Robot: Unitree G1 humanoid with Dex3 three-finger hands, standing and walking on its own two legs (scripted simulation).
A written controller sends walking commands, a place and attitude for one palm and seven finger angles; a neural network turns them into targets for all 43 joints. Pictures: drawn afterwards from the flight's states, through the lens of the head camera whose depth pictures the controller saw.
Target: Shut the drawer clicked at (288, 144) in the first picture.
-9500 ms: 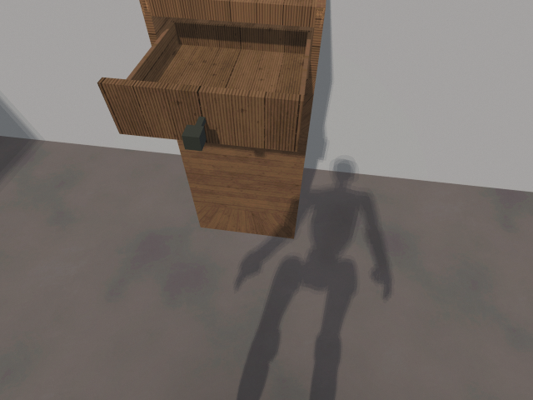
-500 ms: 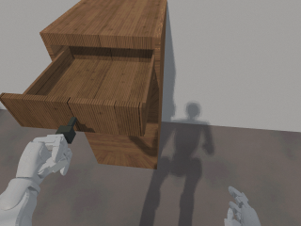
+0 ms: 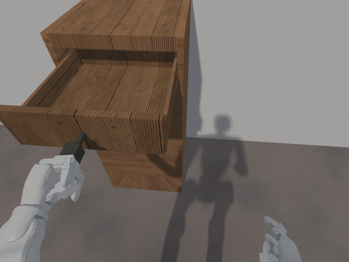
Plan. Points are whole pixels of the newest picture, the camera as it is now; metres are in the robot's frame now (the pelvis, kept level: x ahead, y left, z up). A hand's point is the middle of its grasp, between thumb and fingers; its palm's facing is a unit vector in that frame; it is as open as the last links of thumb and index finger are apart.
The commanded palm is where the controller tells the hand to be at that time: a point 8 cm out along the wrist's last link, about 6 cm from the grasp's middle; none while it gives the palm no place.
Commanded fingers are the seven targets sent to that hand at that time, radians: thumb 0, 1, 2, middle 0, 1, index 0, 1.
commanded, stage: bring the fist close to the handle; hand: left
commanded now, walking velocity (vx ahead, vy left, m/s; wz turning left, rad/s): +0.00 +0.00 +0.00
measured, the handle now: (76, 146) +0.34 +0.25 +0.10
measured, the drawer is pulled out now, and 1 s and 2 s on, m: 0.30 0.24 0.12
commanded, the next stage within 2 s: push the drawer shut in 0.04 s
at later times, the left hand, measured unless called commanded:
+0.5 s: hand (79, 180) +0.26 +0.21 +0.09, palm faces +0.01 -1.00 -0.05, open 3.2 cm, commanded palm +0.26 +0.26 +0.10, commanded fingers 0.00 0.90 0.90 -1.40 -1.60 -1.40 -1.60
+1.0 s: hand (87, 157) +0.31 +0.22 +0.10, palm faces -0.03 -1.00 -0.04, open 3.2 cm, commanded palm +0.32 +0.26 +0.10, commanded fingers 0.00 0.90 0.90 -1.40 -1.60 -1.40 -1.60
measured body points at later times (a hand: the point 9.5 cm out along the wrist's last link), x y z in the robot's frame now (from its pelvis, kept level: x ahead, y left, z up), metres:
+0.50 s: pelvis -0.01 -0.01 +0.00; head +0.00 -0.02 +0.45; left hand +0.25 +0.27 +0.10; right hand +0.16 -0.24 -0.09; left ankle +0.01 +0.11 -0.72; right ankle +0.00 -0.10 -0.72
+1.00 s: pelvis -0.03 -0.01 +0.00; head -0.01 -0.02 +0.44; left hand +0.31 +0.27 +0.10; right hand +0.12 -0.26 -0.10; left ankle +0.01 +0.11 -0.72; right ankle +0.00 -0.10 -0.72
